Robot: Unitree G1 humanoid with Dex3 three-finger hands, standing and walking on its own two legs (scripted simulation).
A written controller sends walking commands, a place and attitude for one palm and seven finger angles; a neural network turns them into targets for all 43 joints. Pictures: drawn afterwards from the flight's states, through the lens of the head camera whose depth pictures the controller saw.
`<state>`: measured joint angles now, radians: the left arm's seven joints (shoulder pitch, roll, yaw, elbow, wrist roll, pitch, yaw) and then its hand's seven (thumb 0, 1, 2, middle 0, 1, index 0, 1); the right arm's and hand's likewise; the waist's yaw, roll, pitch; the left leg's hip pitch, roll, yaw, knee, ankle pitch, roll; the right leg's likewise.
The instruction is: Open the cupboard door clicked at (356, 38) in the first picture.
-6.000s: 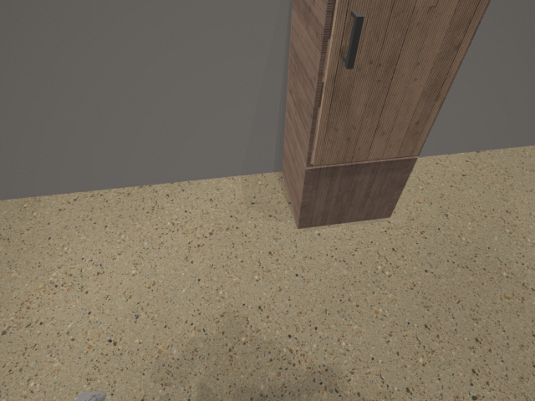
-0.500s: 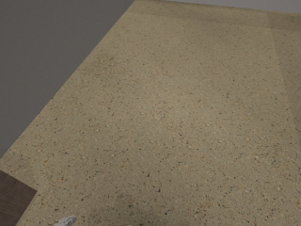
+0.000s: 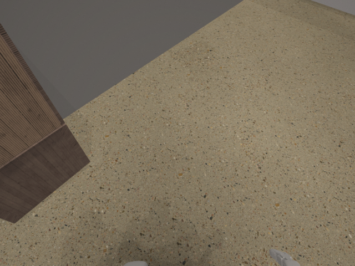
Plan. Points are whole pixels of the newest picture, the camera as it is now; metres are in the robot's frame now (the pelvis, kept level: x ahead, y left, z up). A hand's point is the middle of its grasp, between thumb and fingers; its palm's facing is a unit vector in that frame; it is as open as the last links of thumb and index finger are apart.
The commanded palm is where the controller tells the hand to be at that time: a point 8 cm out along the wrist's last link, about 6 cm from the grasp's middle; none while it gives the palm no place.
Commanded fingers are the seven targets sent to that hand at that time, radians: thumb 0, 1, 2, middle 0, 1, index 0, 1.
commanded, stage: turn to face it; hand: left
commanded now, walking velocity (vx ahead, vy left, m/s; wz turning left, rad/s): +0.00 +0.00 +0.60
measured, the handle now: out of the picture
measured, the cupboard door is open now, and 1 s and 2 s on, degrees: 0 0 0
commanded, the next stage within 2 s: take the last steps up to it in 1.48 s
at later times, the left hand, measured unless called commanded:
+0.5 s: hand out of the picture +0.08 +0.18 -0.12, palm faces +0.27 -0.91 -0.31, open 7.4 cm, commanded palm none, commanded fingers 0.00 0.90 0.90 -0.20 -0.30 -0.20 -0.30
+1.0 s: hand out of the picture -0.11 +0.20 -0.16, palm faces +0.60 -0.75 -0.27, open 7.4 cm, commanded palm none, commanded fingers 0.00 0.90 0.90 -0.20 -0.30 -0.20 -0.30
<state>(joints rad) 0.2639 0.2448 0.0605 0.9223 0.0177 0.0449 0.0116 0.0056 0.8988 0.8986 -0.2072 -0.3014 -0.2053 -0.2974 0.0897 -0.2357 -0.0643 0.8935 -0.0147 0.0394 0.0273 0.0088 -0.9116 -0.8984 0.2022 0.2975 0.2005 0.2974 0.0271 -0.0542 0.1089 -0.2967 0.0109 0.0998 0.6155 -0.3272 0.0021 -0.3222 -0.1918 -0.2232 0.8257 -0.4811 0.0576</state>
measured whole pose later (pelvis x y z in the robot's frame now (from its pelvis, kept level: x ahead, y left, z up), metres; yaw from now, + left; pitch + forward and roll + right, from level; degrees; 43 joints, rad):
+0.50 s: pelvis +0.01 -0.04 +0.01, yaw +18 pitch +0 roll +2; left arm 0.15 0.18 0.02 0.83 0.02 0.01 0.02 0.00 0.90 0.90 -0.21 -0.30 -0.20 -0.30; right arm 0.21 -0.27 -0.10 0.93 -0.02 0.08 0.02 0.01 -0.91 -0.90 0.20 0.30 0.20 0.30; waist -0.04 0.06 0.07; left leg -0.50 -0.03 -0.04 1.14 -0.43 -0.05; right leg -0.24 -0.07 -0.13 0.58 -0.33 -0.03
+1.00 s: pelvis -0.02 -0.01 +0.01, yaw +35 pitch +0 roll -1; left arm 0.22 0.27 0.08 0.93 0.02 0.07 0.01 0.01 0.91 0.90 -0.20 -0.30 -0.20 -0.30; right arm 0.14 -0.23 -0.05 0.89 -0.02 0.03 0.00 0.01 -0.91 -0.90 0.20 0.30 0.20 0.30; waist 0.01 -0.03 0.08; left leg -0.29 -0.01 0.04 0.55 -0.26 0.05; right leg -0.47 -0.11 -0.06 1.12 -0.44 0.09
